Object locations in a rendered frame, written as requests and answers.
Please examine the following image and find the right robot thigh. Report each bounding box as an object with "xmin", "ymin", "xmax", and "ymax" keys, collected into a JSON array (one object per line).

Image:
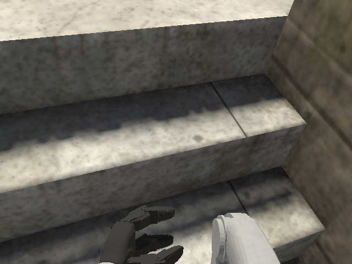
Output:
[{"xmin": 212, "ymin": 213, "xmax": 281, "ymax": 264}]

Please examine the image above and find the robot left hand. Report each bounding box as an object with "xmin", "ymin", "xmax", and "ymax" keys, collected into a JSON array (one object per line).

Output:
[{"xmin": 98, "ymin": 205, "xmax": 184, "ymax": 264}]

